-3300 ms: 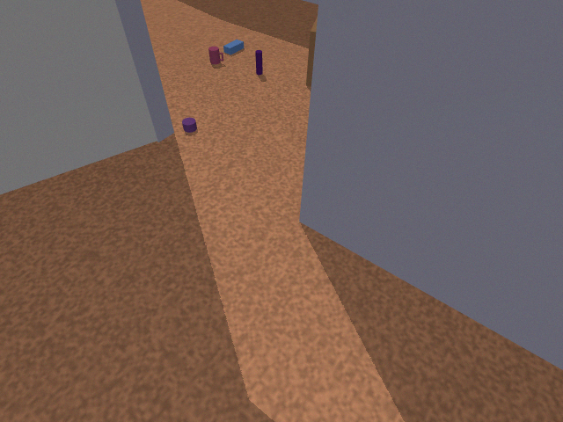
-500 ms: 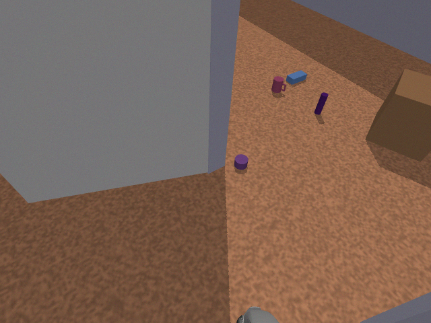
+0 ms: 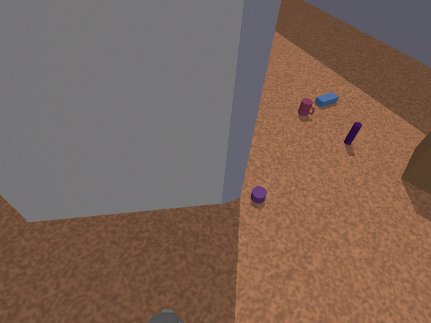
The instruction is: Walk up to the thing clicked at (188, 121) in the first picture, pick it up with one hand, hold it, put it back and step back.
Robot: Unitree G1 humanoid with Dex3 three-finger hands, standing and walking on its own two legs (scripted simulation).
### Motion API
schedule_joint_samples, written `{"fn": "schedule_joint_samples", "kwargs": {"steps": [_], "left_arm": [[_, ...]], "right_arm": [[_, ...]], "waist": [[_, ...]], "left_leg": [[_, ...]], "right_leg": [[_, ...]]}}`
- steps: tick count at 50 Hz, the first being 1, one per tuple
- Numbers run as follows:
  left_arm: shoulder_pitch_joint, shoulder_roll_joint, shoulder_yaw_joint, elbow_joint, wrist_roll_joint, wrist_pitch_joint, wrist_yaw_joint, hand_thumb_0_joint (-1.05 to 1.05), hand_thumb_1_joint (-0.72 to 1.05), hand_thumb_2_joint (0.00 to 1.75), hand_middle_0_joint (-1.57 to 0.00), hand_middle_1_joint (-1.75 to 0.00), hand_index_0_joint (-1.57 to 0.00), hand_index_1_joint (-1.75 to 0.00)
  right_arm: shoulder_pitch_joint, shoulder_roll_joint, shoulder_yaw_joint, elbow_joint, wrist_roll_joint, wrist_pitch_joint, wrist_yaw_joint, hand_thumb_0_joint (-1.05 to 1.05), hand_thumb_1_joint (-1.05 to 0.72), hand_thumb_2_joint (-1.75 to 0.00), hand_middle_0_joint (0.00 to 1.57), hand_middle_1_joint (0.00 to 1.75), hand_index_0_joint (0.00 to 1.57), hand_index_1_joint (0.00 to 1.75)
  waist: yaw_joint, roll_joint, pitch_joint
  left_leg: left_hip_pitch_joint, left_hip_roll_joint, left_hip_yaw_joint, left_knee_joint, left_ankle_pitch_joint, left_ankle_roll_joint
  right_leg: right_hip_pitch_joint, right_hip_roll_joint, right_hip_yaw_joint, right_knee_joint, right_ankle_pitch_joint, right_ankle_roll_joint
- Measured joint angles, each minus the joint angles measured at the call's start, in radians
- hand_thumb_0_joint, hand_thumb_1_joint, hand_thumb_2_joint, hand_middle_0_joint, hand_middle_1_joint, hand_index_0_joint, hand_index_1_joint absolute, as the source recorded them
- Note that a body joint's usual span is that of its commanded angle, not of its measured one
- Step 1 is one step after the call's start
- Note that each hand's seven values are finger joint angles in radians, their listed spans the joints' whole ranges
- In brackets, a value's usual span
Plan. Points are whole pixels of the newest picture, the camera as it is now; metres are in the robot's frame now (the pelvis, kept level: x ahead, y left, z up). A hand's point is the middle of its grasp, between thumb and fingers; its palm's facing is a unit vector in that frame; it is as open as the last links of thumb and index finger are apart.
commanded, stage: walk up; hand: right
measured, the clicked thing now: (258, 194) +0.88 -0.24 -0.74
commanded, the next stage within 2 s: none
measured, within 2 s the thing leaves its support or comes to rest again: neither
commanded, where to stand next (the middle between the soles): +0.50 -0.04 m, yaw -2 degrees
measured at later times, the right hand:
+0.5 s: hand (349, 308) +0.20 -0.27 -0.13, palm faces +0.05 +0.92 -0.39, open 7.4 cm
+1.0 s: hand (344, 239) +0.35 -0.31 -0.13, palm faces -0.03 +0.93 -0.38, open 7.4 cm
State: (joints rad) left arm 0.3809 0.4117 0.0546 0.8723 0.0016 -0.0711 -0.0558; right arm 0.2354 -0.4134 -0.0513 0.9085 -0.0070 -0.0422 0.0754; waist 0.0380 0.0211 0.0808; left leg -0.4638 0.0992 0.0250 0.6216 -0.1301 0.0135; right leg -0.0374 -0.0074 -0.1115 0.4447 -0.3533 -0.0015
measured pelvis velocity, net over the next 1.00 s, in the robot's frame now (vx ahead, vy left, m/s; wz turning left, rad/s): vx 0.33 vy -0.03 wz -0.03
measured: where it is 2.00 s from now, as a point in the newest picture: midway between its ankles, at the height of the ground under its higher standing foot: (217, 281)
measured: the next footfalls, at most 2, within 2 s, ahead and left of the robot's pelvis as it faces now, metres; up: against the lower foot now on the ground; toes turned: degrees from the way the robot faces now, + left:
left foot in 0.04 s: +0.18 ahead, +0.13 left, +0.00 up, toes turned +4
right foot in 0.56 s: +0.34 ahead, -0.14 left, +0.00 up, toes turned -7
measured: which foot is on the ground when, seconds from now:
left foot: up 0.00-0.02, down 0.04-0.60, up 0.62-1.00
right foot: down 0.00-0.08, up 0.10-0.54, down 0.56-1.00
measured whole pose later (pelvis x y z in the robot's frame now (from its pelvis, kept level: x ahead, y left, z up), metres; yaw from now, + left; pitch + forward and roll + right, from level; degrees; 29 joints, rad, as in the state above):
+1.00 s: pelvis +0.33 -0.03 +0.00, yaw -2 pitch -3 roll -1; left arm 0.34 0.41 0.06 0.83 0.01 -0.06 -0.05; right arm 0.33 -0.42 -0.05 0.93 -0.01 -0.04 0.06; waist 0.02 0.01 0.07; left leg -0.44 0.10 0.02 0.68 -0.21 0.00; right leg -0.12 0.00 -0.11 0.47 -0.30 -0.04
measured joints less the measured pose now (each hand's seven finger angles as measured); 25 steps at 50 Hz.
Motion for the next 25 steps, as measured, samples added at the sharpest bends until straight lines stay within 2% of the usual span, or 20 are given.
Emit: {"fn": "schedule_joint_samples", "kwargs": {"steps": [2, 3, 4, 5, 7, 10, 13, 17, 21, 25], "left_arm": [[0.011, 0.007, 0.002, -0.001, -0.001, 0.009, 0.004, 0.01, 0.9, 0.9, -0.2, -0.3, -0.2, -0.3], [0.008, 0.015, 0.004, 0.002, -0.001, 0.013, 0.007, 0.01, 0.9, 0.9, -0.2, -0.3, -0.2, -0.3], [-0.001, 0.017, 0.005, 0.007, -0.002, 0.02, 0.012, 0.01, 0.9, 0.9, -0.2, -0.3, -0.2, -0.3], [-0.008, 0.012, 0.003, 0.01, -0.003, 0.026, 0.015, 0.01, 0.9, 0.9, -0.2, -0.3, -0.2, -0.3], [-0.025, 0.003, -0.01, 0.017, 0.0, 0.035, 0.018, 0.01, 0.9, 0.9, -0.2, -0.3, -0.2, -0.3], [-0.055, 0.01, -0.013, 0.023, -0.009, 0.038, 0.015, 0.01, 0.9, 0.9, -0.2, -0.3, -0.2, -0.3], [-0.076, 0.021, -0.004, 0.014, -0.008, 0.038, 0.006, 0.01, 0.9, 0.9, -0.2, -0.3, -0.2, -0.3], [-0.082, 0.03, 0.012, 0.017, 0.003, 0.046, -0.004, 0.01, 0.9, 0.9, -0.2, -0.3, -0.2, -0.3], [-0.081, 0.028, 0.019, 0.033, 0.017, 0.056, -0.015, 0.01, 0.9, 0.9, -0.2, -0.3, -0.2, -0.3], [-0.094, 0.018, 0.016, 0.038, 0.023, 0.052, -0.024, 0.01, 0.9, 0.9, -0.2, -0.3, -0.2, -0.3]], "right_arm": [[-0.008, 0.004, -0.001, -0.004, 0.0, -0.012, -0.002, 0.01, -0.9, -0.9, 0.2, 0.3, 0.2, 0.3], [-0.019, 0.016, -0.005, -0.002, -0.001, -0.02, -0.007, 0.01, -0.9, -0.9, 0.2, 0.3, 0.2, 0.3], [-0.029, 0.027, -0.006, -0.006, -0.004, -0.029, -0.013, 0.0, -0.9, -0.9, 0.2, 0.3, 0.2, 0.3], [-0.035, 0.032, -0.004, -0.016, -0.005, -0.037, -0.017, 0.0, -0.9, -0.9, 0.2, 0.3, 0.2, 0.3], [-0.036, 0.039, 0.004, -0.033, 0.004, -0.047, -0.024, 0.0, -0.9, -0.9, 0.2, 0.3, 0.2, 0.3], [-0.014, 0.06, 0.018, -0.041, 0.015, -0.049, -0.034, 0.0, -0.9, -0.9, 0.2, 0.3, 0.2, 0.3], [0.018, 0.064, 0.025, -0.035, 0.012, -0.048, -0.037, 0.0, -0.9, -0.9, 0.2, 0.3, 0.2, 0.3], [0.053, 0.058, 0.021, -0.036, 0.005, -0.048, -0.038, 0.0, -0.9, -0.9, 0.2, 0.3, 0.21, 0.3], [0.079, 0.04, 0.007, -0.046, -0.002, -0.047, -0.038, 0.0, -0.9, -0.9, 0.2, 0.3, 0.21, 0.3], [0.099, 0.014, -0.003, -0.05, -0.003, -0.042, -0.039, 0.0, -0.9, -0.9, 0.2, 0.3, 0.21, 0.3]], "waist": [[0.003, -0.015, -0.003], [0.0, -0.045, 0.003], [0.001, -0.073, 0.014], [-0.002, -0.08, 0.021], [-0.022, -0.065, 0.025], [-0.041, -0.075, 0.022], [-0.045, -0.093, 0.013], [-0.045, -0.105, 0.005], [-0.054, -0.095, 0.002], [-0.063, -0.074, 0.01]], "left_leg": [[0.056, -0.02, 0.014, -0.061, 0.018, 0.008], [0.068, -0.043, 0.027, -0.051, 0.009, 0.009], [0.075, -0.062, 0.045, -0.025, -0.019, 0.014], [0.08, -0.064, 0.054, 0.0, -0.048, 0.018], [0.103, -0.051, 0.045, 0.012, -0.082, 0.025], [0.178, -0.053, 0.042, -0.067, -0.073, 0.02], [0.239, -0.069, 0.047, -0.141, -0.064, 0.025], [0.305, -0.085, 0.068, -0.2, -0.075, 0.025], [0.35, -0.09, 0.089, -0.211, -0.114, 0.017], [0.377, -0.088, 0.107, -0.167, -0.182, -0.004]], "right_leg": [[0.003, -0.01, 0.005, 0.056, -0.059, 0.015], [-0.008, -0.036, 0.011, 0.115, -0.098, 0.01], [-0.037, -0.063, 0.028, 0.208, -0.113, -0.011], [-0.082, -0.059, 0.059, 0.324, -0.117, -0.025], [-0.177, -0.017, 0.09, 0.532, -0.131, -0.038], [-0.296, 0.001, 0.133, 0.644, -0.052, -0.043], [-0.385, -0.019, 0.172, 0.612, 0.036, -0.036], [-0.454, -0.041, 0.196, 0.519, 0.119, -0.007], [-0.461, -0.062, 0.17, 0.358, 0.151, 0.008], [-0.416, -0.078, 0.124, 0.203, 0.18, -0.005]]}}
